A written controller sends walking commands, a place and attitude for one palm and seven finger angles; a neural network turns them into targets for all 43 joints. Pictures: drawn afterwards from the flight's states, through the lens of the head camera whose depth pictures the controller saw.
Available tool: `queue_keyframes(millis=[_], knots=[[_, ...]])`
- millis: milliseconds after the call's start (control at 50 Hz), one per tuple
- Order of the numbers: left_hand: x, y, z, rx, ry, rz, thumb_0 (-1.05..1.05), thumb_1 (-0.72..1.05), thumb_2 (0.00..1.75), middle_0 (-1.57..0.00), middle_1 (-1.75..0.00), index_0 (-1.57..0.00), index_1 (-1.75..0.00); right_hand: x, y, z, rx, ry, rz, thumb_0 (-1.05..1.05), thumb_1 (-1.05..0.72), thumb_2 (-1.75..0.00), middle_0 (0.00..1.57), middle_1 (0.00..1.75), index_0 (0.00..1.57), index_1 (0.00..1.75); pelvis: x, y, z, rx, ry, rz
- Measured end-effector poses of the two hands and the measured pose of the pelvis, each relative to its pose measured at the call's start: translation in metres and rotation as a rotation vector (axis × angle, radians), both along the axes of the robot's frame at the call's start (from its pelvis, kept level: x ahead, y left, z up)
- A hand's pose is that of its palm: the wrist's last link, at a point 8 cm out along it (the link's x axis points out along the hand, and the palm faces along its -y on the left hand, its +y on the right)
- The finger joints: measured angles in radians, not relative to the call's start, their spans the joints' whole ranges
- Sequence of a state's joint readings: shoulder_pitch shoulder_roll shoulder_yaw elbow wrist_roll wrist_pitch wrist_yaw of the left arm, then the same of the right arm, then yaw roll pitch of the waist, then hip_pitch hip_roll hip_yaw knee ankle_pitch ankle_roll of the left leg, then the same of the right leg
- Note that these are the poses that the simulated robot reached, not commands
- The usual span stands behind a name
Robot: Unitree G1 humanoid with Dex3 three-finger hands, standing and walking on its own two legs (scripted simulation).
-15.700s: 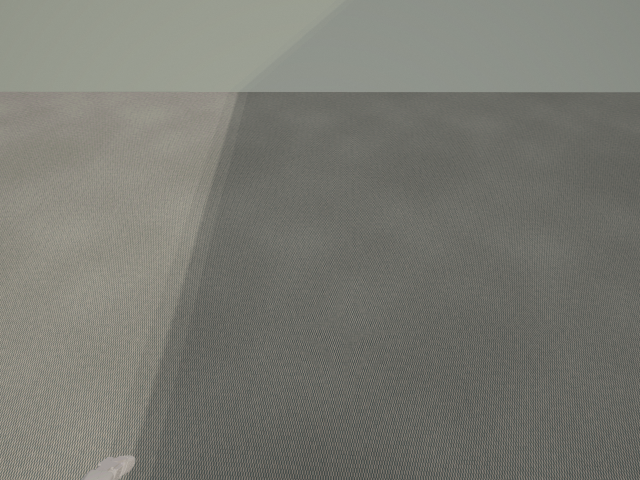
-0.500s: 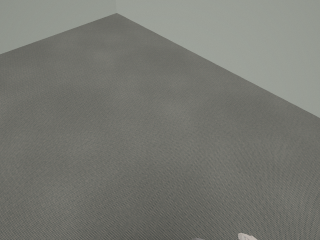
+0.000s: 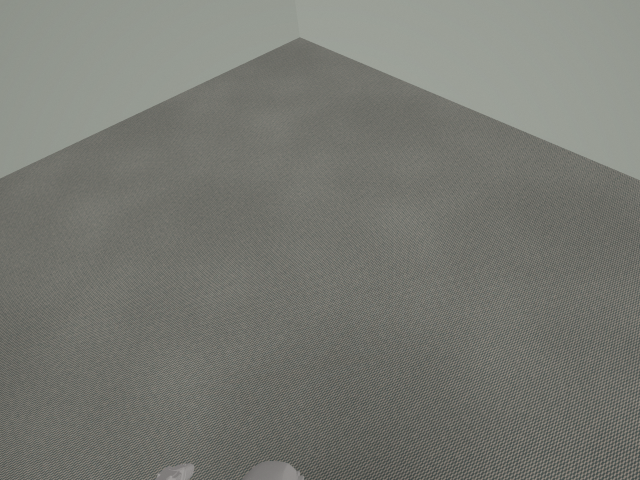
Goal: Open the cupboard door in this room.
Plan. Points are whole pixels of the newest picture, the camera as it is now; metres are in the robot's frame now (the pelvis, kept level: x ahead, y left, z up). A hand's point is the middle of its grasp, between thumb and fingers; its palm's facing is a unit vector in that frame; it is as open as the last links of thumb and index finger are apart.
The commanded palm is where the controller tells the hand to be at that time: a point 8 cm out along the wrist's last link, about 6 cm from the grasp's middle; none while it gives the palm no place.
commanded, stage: turn or walk to find it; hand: left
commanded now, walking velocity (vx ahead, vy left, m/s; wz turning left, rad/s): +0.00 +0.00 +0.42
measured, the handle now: out of the picture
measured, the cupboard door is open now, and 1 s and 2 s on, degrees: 0 0 0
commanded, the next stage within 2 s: none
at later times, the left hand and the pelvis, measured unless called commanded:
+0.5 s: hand out of the picture -0.06 +0.25 -0.18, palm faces +0.28 -0.93 -0.24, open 7.4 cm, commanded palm none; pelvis -0.02 +0.04 +0.00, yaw +13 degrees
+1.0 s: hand out of the picture -0.01 +0.19 -0.14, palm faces +0.40 -0.87 -0.29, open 7.4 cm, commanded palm none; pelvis -0.02 -0.03 +0.00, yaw +25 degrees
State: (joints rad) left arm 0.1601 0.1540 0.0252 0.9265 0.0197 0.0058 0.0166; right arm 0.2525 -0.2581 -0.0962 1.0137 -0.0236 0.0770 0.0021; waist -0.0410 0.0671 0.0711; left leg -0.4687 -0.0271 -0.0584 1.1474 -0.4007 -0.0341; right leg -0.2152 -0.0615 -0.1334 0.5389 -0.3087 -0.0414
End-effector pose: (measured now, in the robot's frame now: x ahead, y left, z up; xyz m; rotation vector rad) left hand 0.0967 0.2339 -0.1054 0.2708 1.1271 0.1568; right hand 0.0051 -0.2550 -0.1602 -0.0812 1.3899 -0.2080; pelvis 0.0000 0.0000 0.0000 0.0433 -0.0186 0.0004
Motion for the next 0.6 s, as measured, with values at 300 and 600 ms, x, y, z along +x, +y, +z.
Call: queue_keyframes(millis=[300,600], knots=[[-0.125,0.022,-0.028,-0.052,0.175,0.250,0.00,0.91,0.90,-0.21,-0.30,-0.20,-0.30,0.084,0.018,0.019,-0.058,-0.084,0.248,0.01,-0.91,-0.90,0.20,0.30,0.20,0.30,-0.013,0.010,-0.002,-0.020,0.011,0.146],[-0.158,0.069,-0.034,-0.084,0.163,0.383,0.01,0.91,0.90,-0.20,-0.30,-0.20,-0.30,0.126,0.088,0.044,-0.068,-0.219,0.419,0.00,-0.90,-0.90,0.21,0.30,0.20,0.30,-0.025,0.041,0.004,-0.067,0.001,0.261]])
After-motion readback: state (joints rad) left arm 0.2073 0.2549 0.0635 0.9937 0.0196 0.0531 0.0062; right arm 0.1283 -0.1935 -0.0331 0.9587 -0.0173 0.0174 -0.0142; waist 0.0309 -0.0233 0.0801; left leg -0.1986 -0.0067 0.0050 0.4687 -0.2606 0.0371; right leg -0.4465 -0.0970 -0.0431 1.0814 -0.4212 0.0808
